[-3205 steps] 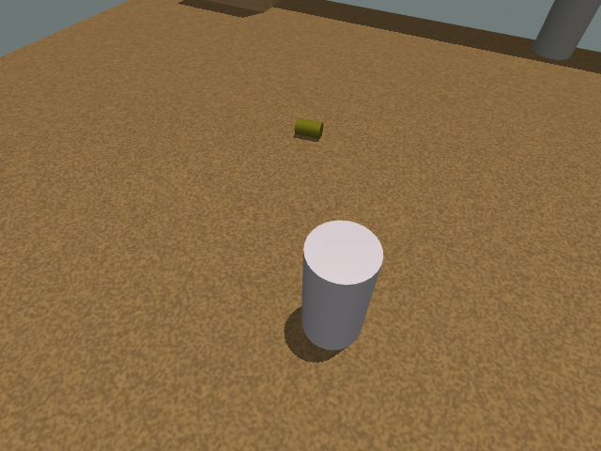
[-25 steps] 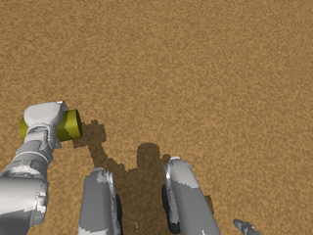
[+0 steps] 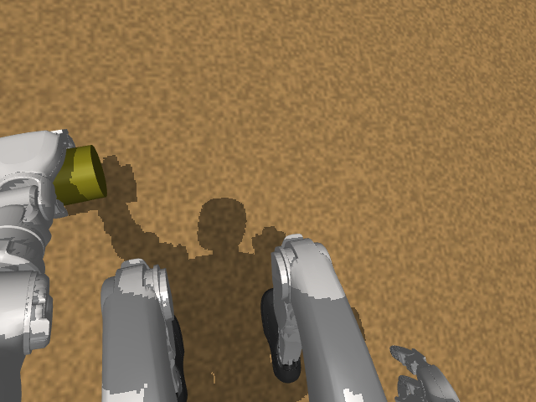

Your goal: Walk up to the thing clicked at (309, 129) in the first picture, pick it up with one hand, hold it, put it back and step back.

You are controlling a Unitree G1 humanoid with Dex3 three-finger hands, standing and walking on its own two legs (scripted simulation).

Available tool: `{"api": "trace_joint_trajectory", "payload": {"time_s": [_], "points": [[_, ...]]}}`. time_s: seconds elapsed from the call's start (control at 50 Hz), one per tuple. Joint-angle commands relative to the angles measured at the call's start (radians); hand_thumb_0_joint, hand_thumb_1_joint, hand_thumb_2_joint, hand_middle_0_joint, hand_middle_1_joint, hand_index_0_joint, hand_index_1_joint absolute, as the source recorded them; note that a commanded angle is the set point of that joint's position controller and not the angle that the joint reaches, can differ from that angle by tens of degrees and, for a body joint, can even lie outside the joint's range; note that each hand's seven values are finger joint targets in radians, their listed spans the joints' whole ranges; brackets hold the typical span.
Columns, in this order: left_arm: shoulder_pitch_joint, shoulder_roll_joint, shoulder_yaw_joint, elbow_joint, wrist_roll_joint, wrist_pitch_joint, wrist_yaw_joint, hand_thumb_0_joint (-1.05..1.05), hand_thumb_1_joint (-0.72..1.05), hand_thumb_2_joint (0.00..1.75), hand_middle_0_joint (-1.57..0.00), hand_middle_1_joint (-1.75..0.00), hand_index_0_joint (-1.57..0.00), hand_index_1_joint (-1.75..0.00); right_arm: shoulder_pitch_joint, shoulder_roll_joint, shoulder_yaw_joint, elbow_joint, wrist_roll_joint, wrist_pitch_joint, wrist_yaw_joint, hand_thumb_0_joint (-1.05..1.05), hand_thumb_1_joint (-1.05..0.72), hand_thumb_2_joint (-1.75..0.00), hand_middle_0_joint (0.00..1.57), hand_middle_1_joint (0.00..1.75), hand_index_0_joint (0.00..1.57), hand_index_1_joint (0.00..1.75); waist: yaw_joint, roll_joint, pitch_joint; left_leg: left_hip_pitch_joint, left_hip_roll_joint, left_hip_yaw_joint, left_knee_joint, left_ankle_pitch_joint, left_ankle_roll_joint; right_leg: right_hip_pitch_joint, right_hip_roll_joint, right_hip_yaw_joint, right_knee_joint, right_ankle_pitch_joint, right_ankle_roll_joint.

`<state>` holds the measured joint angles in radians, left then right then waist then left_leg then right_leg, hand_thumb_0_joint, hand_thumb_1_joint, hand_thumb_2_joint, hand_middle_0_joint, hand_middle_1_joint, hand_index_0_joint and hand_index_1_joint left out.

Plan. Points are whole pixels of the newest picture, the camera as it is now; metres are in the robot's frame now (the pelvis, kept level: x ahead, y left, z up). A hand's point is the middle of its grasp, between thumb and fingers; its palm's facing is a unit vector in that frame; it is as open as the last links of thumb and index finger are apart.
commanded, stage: crouch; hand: left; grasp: from above
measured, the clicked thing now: (50, 180) +0.46 +0.27 -0.20
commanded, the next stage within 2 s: lower in 0.58 s
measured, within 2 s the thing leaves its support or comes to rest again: neither
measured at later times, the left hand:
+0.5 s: hand (62, 180) +0.46 +0.26 -0.24, palm faces -0.46 -0.08 -0.88, open 11.2 cm
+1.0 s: hand (70, 184) +0.47 +0.27 -0.29, palm faces -0.48 -0.08 -0.87, open 11.2 cm
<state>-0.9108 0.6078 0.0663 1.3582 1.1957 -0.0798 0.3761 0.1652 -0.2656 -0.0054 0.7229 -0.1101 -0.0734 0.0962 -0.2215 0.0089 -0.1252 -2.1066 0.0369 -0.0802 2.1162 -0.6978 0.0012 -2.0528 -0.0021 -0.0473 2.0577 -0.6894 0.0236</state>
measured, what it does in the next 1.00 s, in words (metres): lowers itself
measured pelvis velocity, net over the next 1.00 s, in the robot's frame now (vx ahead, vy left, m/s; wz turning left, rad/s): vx -0.01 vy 0.00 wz -0.06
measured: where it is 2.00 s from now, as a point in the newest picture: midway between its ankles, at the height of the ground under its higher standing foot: (228, 364)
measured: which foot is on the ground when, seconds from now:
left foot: down 0.00-1.00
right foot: down 0.00-1.00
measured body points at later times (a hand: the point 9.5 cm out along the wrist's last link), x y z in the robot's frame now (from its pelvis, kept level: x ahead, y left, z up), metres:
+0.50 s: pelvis -0.01 +0.00 -0.06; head +0.24 +0.04 +0.30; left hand +0.48 +0.27 -0.19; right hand +0.01 -0.28 -0.17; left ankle +0.07 +0.12 -0.39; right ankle +0.08 -0.13 -0.39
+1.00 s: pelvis -0.01 +0.00 -0.09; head +0.26 +0.07 +0.27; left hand +0.49 +0.27 -0.24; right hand +0.01 -0.28 -0.18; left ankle +0.07 +0.12 -0.39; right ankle +0.08 -0.13 -0.39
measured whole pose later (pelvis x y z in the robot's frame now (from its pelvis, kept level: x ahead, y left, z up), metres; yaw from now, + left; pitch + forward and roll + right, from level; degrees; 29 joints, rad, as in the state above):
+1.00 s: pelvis -0.01 +0.00 -0.09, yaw -3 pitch +35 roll -9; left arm -1.04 0.78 0.11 1.52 1.25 -0.15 0.40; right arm 0.16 -0.29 0.10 0.73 -0.15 -0.08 0.15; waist -0.29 -0.04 0.01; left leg -2.34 0.03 -0.14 2.41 -0.70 0.00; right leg -2.26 0.01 -0.09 2.32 -0.68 0.03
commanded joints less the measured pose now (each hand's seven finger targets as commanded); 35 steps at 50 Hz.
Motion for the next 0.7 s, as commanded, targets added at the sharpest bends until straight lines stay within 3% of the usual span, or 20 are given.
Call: {"api": "trace_joint_trajectory", "payload": {"time_s": [0.0,0.1,0.24,0.4,0.44,0.46,0.5,0.54,0.6,0.64,0.66,0.68], "points": [[-0.383,0.269,0.032,-0.169,0.002,-0.011,0.045,0.0,0.69,0.93,-1.08,-0.68,-1.07,-0.7,0.24,-0.217,-0.074,-0.003,0.001,-0.004,-0.007,0.0,-0.9,-0.9,0.2,0.3,0.2,0.3,-0.005,0.272,-0.728,0.566,-0.022,0.046,-0.164,0.325,0.019,0.311,0.029,-0.052,-0.175,0.325,-0.058],[-0.433,0.304,0.05,-0.152,0.014,-0.032,0.051,0.0,0.73,0.91,-1.11,-0.68,-1.1,-0.69,0.248,-0.225,-0.064,0.002,-0.006,-0.004,-0.001,0.0,-0.9,-0.9,0.2,0.3,0.2,0.3,-0.025,0.286,-0.715,0.515,-0.025,0.045,-0.137,0.275,0.015,0.271,0.027,-0.059,-0.135,0.286,-0.058],[-0.438,0.358,0.075,-0.084,0.031,-0.037,0.069,0.0,0.75,0.91,-1.12,-0.7,-1.11,-0.7,0.251,-0.237,-0.045,0.005,-0.018,-0.004,0.008,0.0,-0.9,-0.9,0.2,0.3,0.2,0.3,-0.026,0.292,-0.712,0.466,-0.028,0.052,-0.086,0.236,0.018,0.247,0.027,-0.067,-0.093,0.262,-0.057],[-0.49,0.379,0.063,-0.034,0.036,-0.041,0.068,0.0,0.73,0.92,-1.11,-0.68,-1.09,-0.69,0.247,-0.242,-0.015,0.014,-0.027,-0.006,0.012,0.0,-0.9,-0.9,0.2,0.3,0.2,0.3,-0.054,0.302,-0.65,0.378,-0.026,0.047,-0.047,0.174,0.021,0.2,0.036,-0.083,-0.055,0.212,-0.059],[-0.498,0.424,0.08,-0.042,0.031,-0.044,0.069,0.0,0.74,0.88,-1.11,-0.65,-1.1,-0.66,0.24,-0.247,-0.01,0.012,-0.027,-0.006,0.011,0.0,-0.89,-0.9,0.2,0.3,0.2,0.3,-0.042,0.28,-0.663,0.343,-0.026,0.053,-0.029,0.165,0.028,0.22,0.038,-0.082,-0.055,0.206,-0.056],[-0.469,0.404,0.069,-0.008,0.033,-0.041,0.066,0.0,0.74,0.89,-1.11,-0.65,-1.1,-0.67,0.244,-0.246,-0.007,0.012,-0.026,-0.006,0.012,0.0,-0.89,-0.9,0.2,0.3,0.2,0.3,-0.046,0.282,-0.634,0.341,-0.027,0.05,-0.033,0.16,0.026,0.205,0.036,-0.084,-0.045,0.2,-0.058],[-0.479,0.393,0.056,-0.01,0.03,-0.046,0.058,0.0,0.73,0.87,-1.1,-0.67,-1.09,-0.68,0.242,-0.249,-0.001,0.012,-0.029,-0.009,0.014,0.0,-0.9,-0.9,0.2,0.3,0.2,0.3,-0.059,0.284,-0.622,0.334,-0.025,0.048,-0.017,0.16,0.027,0.198,0.04,-0.088,-0.042,0.206,-0.056],[-0.474,0.42,0.064,-0.013,0.035,-0.049,0.057,0.0,0.73,0.86,-1.11,-0.64,-1.1,-0.66,0.25,-0.253,0.004,0.013,-0.028,-0.008,0.015,0.0,-0.9,-0.9,0.2,0.3,0.2,0.3,-0.056,0.277,-0.63,0.318,-0.026,0.05,-0.005,0.177,0.029,0.223,0.041,-0.088,-0.04,0.224,-0.053],[-0.466,0.422,0.071,-0.041,0.03,-0.047,0.055,0.0,0.76,0.88,-1.14,-0.65,-1.12,-0.67,0.251,-0.258,0.003,0.016,-0.026,-0.005,0.018,0.0,-0.9,-0.9,0.2,0.3,0.2,0.3,-0.038,0.313,-0.656,0.355,-0.024,0.045,-0.009,0.201,0.021,0.21,0.041,-0.094,-0.018,0.242,-0.057],[-0.473,0.417,0.062,-0.065,0.032,-0.047,0.053,0.0,0.77,0.9,-1.15,-0.66,-1.14,-0.68,0.25,-0.258,0.006,0.013,-0.025,0.0,0.02,0.0,-0.9,-0.9,0.2,0.3,0.2,0.3,-0.042,0.327,-0.692,0.375,-0.022,0.04,0.004,0.234,0.019,0.219,0.044,-0.1,-0.006,0.274,-0.057],[-0.458,0.404,0.055,-0.055,0.035,-0.044,0.051,0.0,0.79,0.89,-1.16,-0.67,-1.14,-0.69,0.255,-0.255,0.007,0.015,-0.025,0.001,0.022,0.0,-0.9,-0.9,0.2,0.3,0.2,0.3,-0.051,0.327,-0.673,0.373,-0.023,0.039,0.005,0.243,0.018,0.221,0.044,-0.102,-0.003,0.282,-0.057],[-0.474,0.424,0.066,-0.073,0.029,-0.045,0.053,0.0,0.75,0.9,-1.15,-0.64,-1.13,-0.66,0.251,-0.26,0.005,0.014,-0.022,0.001,0.023,0.0,-0.9,-0.9,0.2,0.3,0.2,0.3,-0.043,0.329,-0.665,0.359,-0.022,0.04,0.007,0.238,0.02,0.207,0.042,-0.102,0.001,0.279,-0.057]]}}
